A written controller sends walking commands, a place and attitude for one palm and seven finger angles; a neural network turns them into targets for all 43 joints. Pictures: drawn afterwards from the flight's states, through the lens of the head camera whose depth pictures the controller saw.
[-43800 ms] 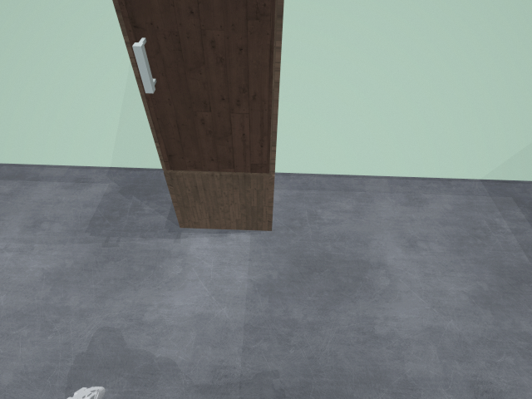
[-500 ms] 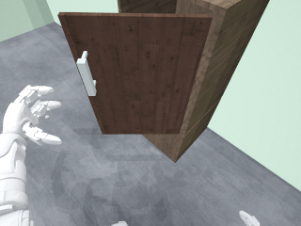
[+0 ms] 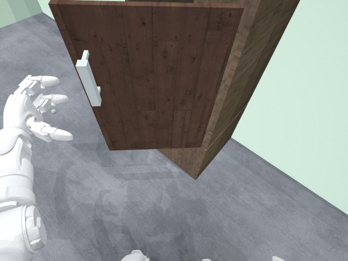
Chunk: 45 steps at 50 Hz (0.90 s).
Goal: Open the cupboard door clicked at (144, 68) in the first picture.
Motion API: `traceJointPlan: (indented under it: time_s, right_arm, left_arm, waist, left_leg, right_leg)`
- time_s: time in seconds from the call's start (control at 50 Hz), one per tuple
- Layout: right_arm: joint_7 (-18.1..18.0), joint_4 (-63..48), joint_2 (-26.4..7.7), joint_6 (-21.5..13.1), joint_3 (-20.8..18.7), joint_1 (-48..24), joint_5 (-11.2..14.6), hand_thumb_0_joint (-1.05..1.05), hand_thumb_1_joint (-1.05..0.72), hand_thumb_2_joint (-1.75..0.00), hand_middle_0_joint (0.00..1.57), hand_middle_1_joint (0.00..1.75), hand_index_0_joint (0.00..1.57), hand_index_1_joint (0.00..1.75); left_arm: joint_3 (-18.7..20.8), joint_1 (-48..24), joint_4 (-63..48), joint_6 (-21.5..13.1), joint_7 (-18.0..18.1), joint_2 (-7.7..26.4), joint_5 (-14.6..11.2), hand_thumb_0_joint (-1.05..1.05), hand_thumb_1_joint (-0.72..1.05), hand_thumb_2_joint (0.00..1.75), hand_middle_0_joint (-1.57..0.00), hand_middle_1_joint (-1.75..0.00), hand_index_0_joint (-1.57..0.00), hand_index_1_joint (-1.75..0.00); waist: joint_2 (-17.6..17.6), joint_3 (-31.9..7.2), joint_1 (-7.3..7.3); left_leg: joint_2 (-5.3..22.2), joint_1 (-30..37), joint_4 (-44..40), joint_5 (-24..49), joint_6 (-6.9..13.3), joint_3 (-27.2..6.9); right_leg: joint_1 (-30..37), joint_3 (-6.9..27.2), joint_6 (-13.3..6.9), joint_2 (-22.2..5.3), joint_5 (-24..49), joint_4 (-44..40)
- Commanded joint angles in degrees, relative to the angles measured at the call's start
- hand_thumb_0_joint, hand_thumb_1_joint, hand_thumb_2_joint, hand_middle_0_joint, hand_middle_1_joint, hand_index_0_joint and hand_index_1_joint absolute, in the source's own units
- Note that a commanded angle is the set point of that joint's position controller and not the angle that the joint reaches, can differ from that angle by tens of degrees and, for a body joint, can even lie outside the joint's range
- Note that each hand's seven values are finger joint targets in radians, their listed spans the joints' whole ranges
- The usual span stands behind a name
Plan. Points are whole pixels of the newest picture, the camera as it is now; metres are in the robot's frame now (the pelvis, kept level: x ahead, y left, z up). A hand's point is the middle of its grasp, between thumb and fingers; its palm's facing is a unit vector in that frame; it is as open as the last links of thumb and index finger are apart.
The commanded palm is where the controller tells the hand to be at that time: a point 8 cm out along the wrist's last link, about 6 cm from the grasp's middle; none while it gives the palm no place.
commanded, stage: move the hooked fingers beside the handle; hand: left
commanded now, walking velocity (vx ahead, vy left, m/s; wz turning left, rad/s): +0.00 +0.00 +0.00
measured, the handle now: (91, 79) +0.53 +0.22 +0.08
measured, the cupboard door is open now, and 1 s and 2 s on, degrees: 44 44 44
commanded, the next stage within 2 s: slide the fingers in behind the handle in 1.34 s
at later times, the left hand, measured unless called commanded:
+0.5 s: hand (62, 89) +0.48 +0.27 +0.10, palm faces +0.06 -1.00 -0.01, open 14.0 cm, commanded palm +0.47 +0.32 +0.09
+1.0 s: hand (61, 92) +0.48 +0.27 +0.09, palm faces +0.06 -1.00 +0.00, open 14.0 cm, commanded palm +0.46 +0.31 +0.09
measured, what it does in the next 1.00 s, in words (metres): stands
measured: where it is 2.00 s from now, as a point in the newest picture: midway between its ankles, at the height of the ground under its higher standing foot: outside the picture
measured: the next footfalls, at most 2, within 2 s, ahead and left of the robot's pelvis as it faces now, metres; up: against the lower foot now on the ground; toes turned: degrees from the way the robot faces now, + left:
none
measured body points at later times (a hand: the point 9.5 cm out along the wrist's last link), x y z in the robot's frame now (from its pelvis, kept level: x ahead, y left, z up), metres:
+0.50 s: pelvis +0.00 +0.00 -0.01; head +0.11 +0.02 +0.43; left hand +0.48 +0.32 +0.10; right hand -0.01 -0.28 -0.11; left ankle +0.03 +0.10 -0.71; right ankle -0.02 -0.13 -0.71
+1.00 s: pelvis +0.01 +0.00 -0.01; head +0.11 +0.03 +0.43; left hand +0.47 +0.33 +0.09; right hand +0.02 -0.27 -0.12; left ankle +0.03 +0.10 -0.71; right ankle -0.02 -0.13 -0.71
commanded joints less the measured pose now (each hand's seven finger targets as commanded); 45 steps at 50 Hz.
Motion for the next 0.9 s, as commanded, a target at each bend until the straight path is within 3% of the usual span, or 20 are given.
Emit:
traceJointPlan:
  time_s: [0.0,0.04,0.08,0.1,0.12,0.18,0.24,0.28,0.36,0.44,0.5,0.52,0.56,0.6,0.66,0.78,0.8,0.84,0.88]
  right_arm:
    - [-1.04,-4.21,-10.84,-0.53,-3.92,5.45,-0.04,0.00,-0.90,-0.90,0.20,0.30,0.20,0.30]
    - [-0.96,-3.86,-10.95,-0.20,-4.01,5.93,-0.11,0.00,-0.90,-0.90,0.20,0.30,0.20,0.30]
    - [-0.96,-3.63,-11.07,0.17,-4.10,6.66,-0.30,0.00,-0.90,-0.90,0.20,0.30,0.20,0.30]
    - [-0.86,-3.38,-11.07,0.35,-4.13,6.86,-0.26,0.00,-0.90,-0.90,0.20,0.30,0.20,0.30]
    - [-0.74,-3.39,-11.11,0.58,-4.23,7.37,-0.43,0.00,-0.90,-0.90,0.20,0.30,0.20,0.30]
    - [-0.76,-3.21,-11.62,1.57,-4.03,8.28,-0.39,0.00,-0.90,-0.90,0.20,0.30,0.20,0.30]
    - [-0.46,-3.49,-11.56,2.10,-4.16,8.94,-0.55,0.00,-0.90,-0.90,0.20,0.30,0.20,0.30]
    - [-0.41,-3.72,-11.71,2.73,-4.14,9.80,-0.75,0.00,-0.90,-0.90,0.20,0.30,0.20,0.30]
    - [-0.30,-3.67,-11.79,3.60,-3.98,10.48,-0.58,0.00,-0.90,-0.90,0.20,0.30,0.20,0.30]
    - [-0.27,-3.47,-11.98,4.33,-4.20,11.81,-0.80,0.00,-0.90,-0.90,0.20,0.30,0.20,0.30]
    - [-0.39,-3.24,-12.26,4.91,-3.96,12.52,-0.73,0.00,-0.90,-0.90,0.20,0.30,0.20,0.30]
    - [-0.41,-3.16,-12.19,5.04,-3.89,12.51,-0.72,0.00,-0.90,-0.90,0.20,0.30,0.20,0.30]
    - [-0.19,-3.61,-12.20,5.14,-3.99,12.97,-0.84,0.00,-0.90,-0.90,0.20,0.30,0.20,0.30]
    - [-0.05,-4.12,-12.11,5.41,-4.17,13.38,-1.16,0.00,-0.90,-0.90,0.20,0.30,0.20,0.30]
    - [0.20,-4.25,-11.96,5.80,-4.34,13.14,-1.04,0.00,-0.90,-0.90,0.20,0.30,0.20,0.30]
    - [0.60,-4.81,-11.70,6.04,-4.65,12.72,-1.18,0.00,-0.90,-0.90,0.20,0.30,0.20,0.30]
    - [0.66,-4.84,-11.64,6.11,-4.82,12.49,-1.05,0.00,-0.90,-0.90,0.20,0.30,0.20,0.30]
    - [0.80,-4.75,-11.26,6.36,-4.51,11.86,-0.90,0.00,-0.90,-0.90,0.20,0.30,0.20,0.30]
    - [0.61,-4.65,-11.51,6.34,-4.48,11.77,-0.89,0.00,-0.90,-0.90,0.20,0.30,0.20,0.30]
  left_arm:
    - [1.92,-28.25,-8.37,-4.88,-0.87,18.72,-0.18,0.00,-0.50,0.30,-0.30,-1.20,-0.30,-1.20]
    - [1.58,-29.44,-6.88,-5.01,-1.06,18.86,0.01,0.00,-0.50,0.30,-0.30,-1.20,-0.30,-1.20]
    - [1.66,-31.19,-6.21,-5.46,-1.10,19.13,-0.09,0.00,-0.50,0.30,-0.30,-1.20,-0.30,-1.20]
    - [1.09,-32.24,-6.58,-5.64,-1.19,18.86,0.09,0.00,-0.50,0.30,-0.30,-1.20,-0.30,-1.20]
    - [2.03,-30.82,-5.38,-5.37,-1.12,19.55,0.23,0.00,-0.50,0.30,-0.30,-1.20,-0.30,-1.20]
    - [3.93,-31.51,-1.25,-4.39,-0.62,22.76,0.60,0.00,-0.50,0.30,-0.30,-1.20,-0.30,-1.20]
    - [3.63,-34.24,-2.67,-4.60,-0.14,23.93,1.94,0.00,-0.50,0.30,-0.30,-1.20,-0.30,-1.20]
    - [6.03,-33.93,-3.09,-5.34,0.29,26.88,1.98,0.00,-0.50,0.30,-0.30,-1.20,-0.30,-1.20]
    - [6.09,-35.39,0.28,-4.96,-0.48,28.42,2.89,0.00,-0.50,0.30,-0.30,-1.20,-0.30,-1.20]
    - [6.14,-36.25,0.11,-4.88,-1.33,28.72,2.83,0.00,-0.50,0.30,-0.30,-1.20,-0.30,-1.20]
    - [6.08,-37.61,3.19,-3.95,-2.01,29.83,2.99,0.00,-0.50,0.30,-0.30,-1.20,-0.30,-1.20]
    - [5.17,-39.04,2.85,-3.74,-2.07,29.45,3.20,0.00,-0.50,0.30,-0.30,-1.20,-0.30,-1.20]
    - [5.45,-36.14,3.73,-3.44,-2.14,29.30,3.50,0.00,-0.50,0.30,-0.30,-1.20,-0.30,-1.20]
    - [6.20,-35.17,1.18,-4.17,-2.40,29.25,3.03,0.00,-0.50,0.30,-0.30,-1.20,-0.30,-1.20]
    - [6.31,-34.84,1.00,-4.17,-2.43,28.82,2.65,0.00,-0.50,0.30,-0.30,-1.20,-0.30,-1.20]
    - [7.39,-33.90,-4.95,-5.31,-1.46,28.28,1.77,0.00,-0.50,0.30,-0.30,-1.20,-0.30,-1.20]
    - [7.61,-32.50,-4.88,-5.20,-1.33,28.34,2.00,0.00,-0.50,0.30,-0.30,-1.20,-0.30,-1.20]
    - [4.56,-33.18,-3.95,-4.57,-1.15,24.43,1.87,0.00,-0.50,0.30,-0.30,-1.20,-0.30,-1.20]
    - [5.21,-34.72,-4.40,-4.67,-0.68,25.34,1.70,0.00,-0.50,0.30,-0.30,-1.20,-0.30,-1.20]
  waist:
    - [5.59,-18.98,-1.99]
    - [7.08,-19.36,-2.22]
    - [5.89,-20.78,-2.55]
    - [8.04,-22.00,-2.68]
    - [8.02,-22.94,-2.02]
    - [3.89,-20.54,-2.57]
    - [8.13,-22.86,-2.68]
    - [7.18,-24.82,-2.44]
    - [7.47,-23.01,-3.30]
    - [9.17,-25.25,-3.60]
    - [6.81,-23.23,-4.50]
    - [8.28,-22.79,-5.01]
    - [8.01,-23.29,-4.27]
    - [9.52,-27.48,-3.40]
    - [8.61,-25.51,-3.50]
    - [10.63,-28.65,-2.65]
    - [11.25,-28.58,-2.31]
    - [10.31,-24.75,-3.28]
    - [9.65,-24.44,-3.45]
  left_leg:
    - [-1.22,19.06,-4.05,14.95,0.40,-4.95]
    - [-1.11,19.46,-3.56,14.49,0.19,-5.22]
    - [-1.01,19.74,-2.85,15.56,0.37,-5.57]
    - [-0.91,20.95,-2.70,16.95,0.18,-5.46]
    - [-0.93,20.90,-2.47,17.23,0.03,-5.61]
    - [-0.99,16.23,-1.96,15.68,0.63,-5.15]
    - [-0.91,17.72,-1.51,16.57,0.42,-4.99]
    - [-0.86,17.54,-0.80,18.90,0.60,-4.95]
    - [-0.85,14.46,-0.31,16.90,0.76,-4.35]
    - [-0.55,16.88,0.52,19.82,0.66,-4.60]
    - [-0.56,14.18,0.90,18.80,0.99,-4.53]
    - [-0.57,14.10,0.87,18.10,0.99,-4.50]
    - [-0.57,14.17,0.88,18.33,0.88,-4.64]
    - [-0.46,17.32,1.39,22.41,0.68,-4.64]
    - [-0.38,16.01,1.38,21.65,0.70,-4.57]
    - [-0.24,20.16,1.68,26.19,0.53,-4.84]
    - [-0.20,20.67,1.57,26.58,0.35,-4.90]
    - [-0.03,19.81,0.94,24.13,0.29,-5.15]
    - [-0.20,19.41,0.98,23.21,0.49,-5.14]
  right_leg:
    - [-3.30,0.56,-1.92,2.87,14.24,-4.06]
    - [-4.85,0.52,-1.92,2.83,13.15,-3.92]
    - [-5.03,0.49,-2.09,3.07,13.51,-3.43]
    - [-5.45,0.53,-1.99,3.03,14.43,-3.27]
    - [-5.25,0.43,-2.04,3.09,14.42,-2.93]
    - [-4.67,0.64,-1.77,3.19,14.50,-2.95]
    - [-5.66,0.87,-1.64,3.17,14.71,-2.43]
    - [-4.27,0.96,-1.74,3.53,16.67,-1.80]
    - [-4.62,1.30,-1.38,3.62,16.31,-1.87]
    - [-5.99,1.16,-1.47,3.91,17.68,-1.55]
    - [-6.34,1.28,-1.27,4.07,17.61,-1.62]
    - [-7.22,1.35,-1.17,3.98,16.90,-1.78]
    - [-7.26,1.04,-1.36,4.04,16.44,-1.60]
    - [-6.41,0.97,-1.49,4.27,19.16,-0.78]
    - [-6.58,0.73,-1.36,4.36,18.72,-0.89]
    - [-5.83,0.43,-1.76,4.70,20.98,-0.39]
    - [-6.08,0.47,-1.69,4.66,20.87,-0.51]
    - [-8.13,-0.12,-1.58,4.68,18.60,-1.00]
    - [-7.77,0.10,-1.77,4.71,18.36,-1.02]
